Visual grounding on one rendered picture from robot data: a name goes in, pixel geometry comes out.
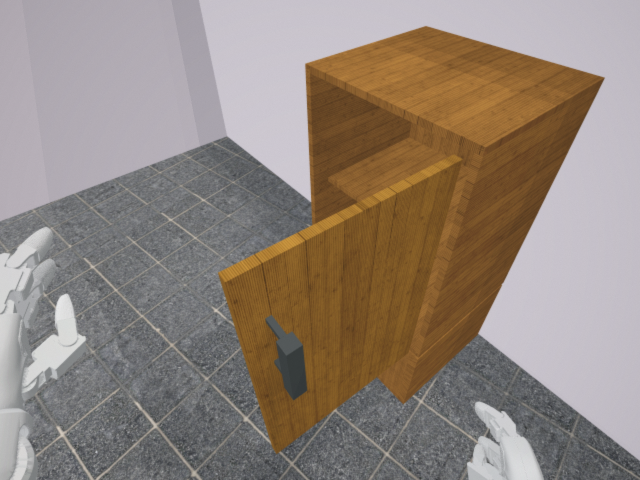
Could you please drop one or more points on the left robot hand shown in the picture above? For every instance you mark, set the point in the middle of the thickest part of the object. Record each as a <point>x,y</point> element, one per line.
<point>22,283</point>

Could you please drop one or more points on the cupboard door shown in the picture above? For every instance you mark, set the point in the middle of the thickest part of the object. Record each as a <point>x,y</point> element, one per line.
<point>350,287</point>

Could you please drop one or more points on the right robot hand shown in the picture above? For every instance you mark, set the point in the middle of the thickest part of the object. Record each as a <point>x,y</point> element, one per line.
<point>513,458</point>

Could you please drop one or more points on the handle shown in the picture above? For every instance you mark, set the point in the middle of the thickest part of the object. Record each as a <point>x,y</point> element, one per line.
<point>291,362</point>

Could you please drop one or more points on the left robot forearm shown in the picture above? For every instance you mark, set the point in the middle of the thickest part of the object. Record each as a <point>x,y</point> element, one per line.
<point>17,457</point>

